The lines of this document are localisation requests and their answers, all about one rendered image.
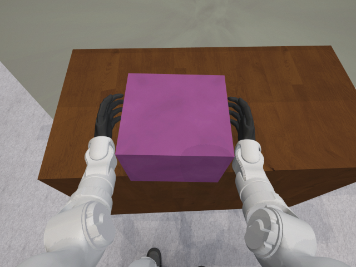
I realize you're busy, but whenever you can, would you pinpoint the right robot upper arm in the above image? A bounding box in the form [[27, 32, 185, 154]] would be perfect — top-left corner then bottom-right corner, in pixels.
[[244, 207, 351, 267]]

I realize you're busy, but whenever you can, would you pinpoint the robot left shin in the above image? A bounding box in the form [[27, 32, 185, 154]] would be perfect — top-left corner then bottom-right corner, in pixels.
[[140, 257, 156, 264]]

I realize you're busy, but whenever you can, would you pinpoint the right robot hand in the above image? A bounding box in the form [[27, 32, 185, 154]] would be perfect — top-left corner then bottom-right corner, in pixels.
[[228, 97, 255, 141]]

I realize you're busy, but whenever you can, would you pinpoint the pedestal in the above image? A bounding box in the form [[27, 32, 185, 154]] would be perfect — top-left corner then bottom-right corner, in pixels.
[[38, 46, 356, 215]]

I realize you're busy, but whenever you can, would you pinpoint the left robot forearm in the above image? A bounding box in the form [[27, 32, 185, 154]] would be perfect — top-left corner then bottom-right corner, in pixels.
[[44, 136, 117, 252]]

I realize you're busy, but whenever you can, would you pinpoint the robot left foot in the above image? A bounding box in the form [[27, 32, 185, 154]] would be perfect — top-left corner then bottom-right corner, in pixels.
[[147, 248, 161, 267]]

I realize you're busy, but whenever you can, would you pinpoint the right robot forearm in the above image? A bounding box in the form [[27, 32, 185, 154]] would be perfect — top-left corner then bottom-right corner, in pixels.
[[232, 139, 300, 224]]

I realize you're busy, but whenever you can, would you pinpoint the carton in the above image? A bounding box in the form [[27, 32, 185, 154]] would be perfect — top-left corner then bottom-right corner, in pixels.
[[115, 73, 235, 182]]

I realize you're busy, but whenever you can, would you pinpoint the left robot upper arm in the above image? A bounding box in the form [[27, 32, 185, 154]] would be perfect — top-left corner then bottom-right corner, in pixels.
[[16, 201, 116, 267]]

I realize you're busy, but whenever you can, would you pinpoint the left robot hand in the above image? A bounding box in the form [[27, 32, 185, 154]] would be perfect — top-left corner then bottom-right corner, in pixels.
[[94, 93, 124, 138]]

